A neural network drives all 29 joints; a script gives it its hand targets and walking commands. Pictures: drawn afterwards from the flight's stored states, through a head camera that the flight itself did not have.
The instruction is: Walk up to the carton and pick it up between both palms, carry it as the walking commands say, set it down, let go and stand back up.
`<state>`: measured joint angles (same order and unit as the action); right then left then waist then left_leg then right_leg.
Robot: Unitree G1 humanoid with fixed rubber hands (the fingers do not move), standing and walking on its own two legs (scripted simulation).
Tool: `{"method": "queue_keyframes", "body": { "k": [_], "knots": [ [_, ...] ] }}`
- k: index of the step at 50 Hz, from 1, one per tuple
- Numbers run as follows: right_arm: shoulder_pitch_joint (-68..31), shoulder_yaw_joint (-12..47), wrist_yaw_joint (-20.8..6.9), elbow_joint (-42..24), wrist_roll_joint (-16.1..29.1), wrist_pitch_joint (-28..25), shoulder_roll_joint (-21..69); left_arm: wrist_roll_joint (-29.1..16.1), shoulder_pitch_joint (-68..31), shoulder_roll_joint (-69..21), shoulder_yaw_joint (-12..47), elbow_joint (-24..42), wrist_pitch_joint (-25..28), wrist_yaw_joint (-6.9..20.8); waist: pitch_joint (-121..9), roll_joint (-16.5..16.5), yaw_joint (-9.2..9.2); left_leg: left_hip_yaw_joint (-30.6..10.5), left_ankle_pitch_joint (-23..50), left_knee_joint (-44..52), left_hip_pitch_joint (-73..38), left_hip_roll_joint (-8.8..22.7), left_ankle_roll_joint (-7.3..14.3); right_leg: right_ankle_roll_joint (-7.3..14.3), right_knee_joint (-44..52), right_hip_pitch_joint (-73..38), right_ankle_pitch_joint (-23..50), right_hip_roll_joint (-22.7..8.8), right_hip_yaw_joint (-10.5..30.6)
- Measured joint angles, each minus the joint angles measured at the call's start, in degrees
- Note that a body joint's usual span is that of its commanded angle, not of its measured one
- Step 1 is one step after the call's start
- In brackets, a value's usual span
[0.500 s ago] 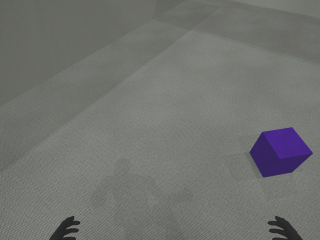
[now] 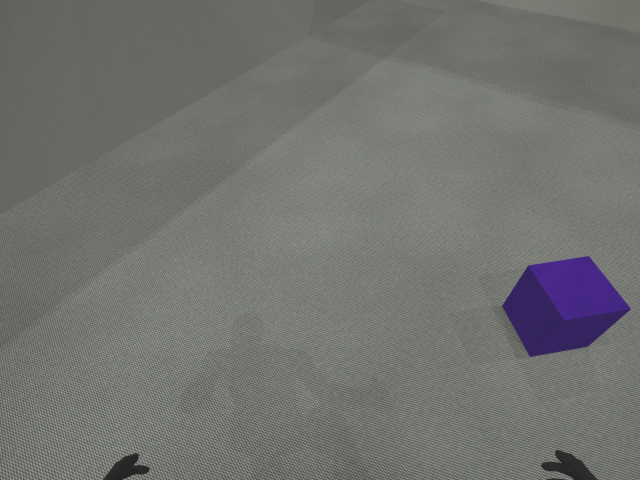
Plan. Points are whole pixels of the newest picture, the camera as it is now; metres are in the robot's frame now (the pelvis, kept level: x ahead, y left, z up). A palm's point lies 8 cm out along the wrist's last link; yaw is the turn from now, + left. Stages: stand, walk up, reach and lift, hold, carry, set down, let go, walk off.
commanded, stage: stand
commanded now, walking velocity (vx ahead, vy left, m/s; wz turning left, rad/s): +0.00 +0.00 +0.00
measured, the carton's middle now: (558, 307) +0.74 -0.72 -0.65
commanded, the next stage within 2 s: walk up in 0.54 s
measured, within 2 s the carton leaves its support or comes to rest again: neither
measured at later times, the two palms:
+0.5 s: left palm out of the picture +0.09 +0.30 -0.11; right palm out of the picture +0.08 -0.30 -0.10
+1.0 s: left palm (143, 455) +0.16 +0.27 -0.08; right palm out of the picture +0.04 -0.40 -0.08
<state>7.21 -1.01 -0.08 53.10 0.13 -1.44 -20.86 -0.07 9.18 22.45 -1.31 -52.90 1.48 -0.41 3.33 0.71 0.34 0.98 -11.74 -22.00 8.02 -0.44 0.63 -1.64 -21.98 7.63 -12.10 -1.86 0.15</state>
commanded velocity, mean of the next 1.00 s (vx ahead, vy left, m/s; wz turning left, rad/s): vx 0.00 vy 0.00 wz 0.00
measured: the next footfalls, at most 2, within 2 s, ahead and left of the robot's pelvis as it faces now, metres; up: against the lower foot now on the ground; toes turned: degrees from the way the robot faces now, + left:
right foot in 1.06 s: +0.10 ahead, -0.26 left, +0.00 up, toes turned -17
left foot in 1.26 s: +0.19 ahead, -0.02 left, +0.00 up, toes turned -16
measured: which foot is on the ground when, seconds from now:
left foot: down 0.00-1.00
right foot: down 0.00-0.78, up 0.80-1.00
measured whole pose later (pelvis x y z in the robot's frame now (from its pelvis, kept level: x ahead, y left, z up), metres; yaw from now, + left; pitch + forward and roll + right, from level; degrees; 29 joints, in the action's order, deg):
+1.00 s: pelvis +0.01 -0.04 -0.01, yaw -11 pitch -3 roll +2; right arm 13.5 -7.9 3.3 44.2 -4.1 -3.7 -26.8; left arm 4.4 13.6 24.8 -6.1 -42.4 -3.5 8.2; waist 5.4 -0.5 -0.4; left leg 13.7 -16.5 -25.5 5.3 7.1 -1.1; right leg 0.1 -43.8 25.8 -18.4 -8.2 1.5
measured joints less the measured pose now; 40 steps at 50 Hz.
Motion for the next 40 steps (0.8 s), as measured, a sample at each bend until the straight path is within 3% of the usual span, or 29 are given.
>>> {"method": "queue_keyframes", "body": {
  "k": [16, 37, 40],
  "knots": [
    [0.50, -0.14, 0.50, 3.73, 0.01, 0.06, -0.20, 0.07, -1.35, -0.42, 0.13, -3.16, -0.30, -0.66, -0.01, 0.12, -0.79, -0.17, 0.90, 2.05, -1.59, 0.16, -0.27, 0.13, 1.93, -1.62, 0.75, 0.06, -0.33],
    [0.80, 0.26, 0.62, 5.20, -0.11, 0.16, 0.47, -0.02, 0.15, -0.79, 0.02, -5.37, -0.05, -0.80, -0.24, 0.19, -0.37, 0.16, 1.69, 2.95, -1.73, 0.59, -0.49, 0.30, 2.97, -1.65, 1.78, 0.37, -0.06],
    [1.17, -0.84, 1.03, 2.80, -1.10, -0.12, 0.52, 1.39, 1.58, -0.43, -1.15, -2.33, -1.43, 1.34, -0.27, 0.76, 0.85, 2.47, 0.64, 1.76, -1.37, 0.71, -0.08, 1.80, -3.65, 2.18, -2.50, 0.17, 1.22]
  ]
}}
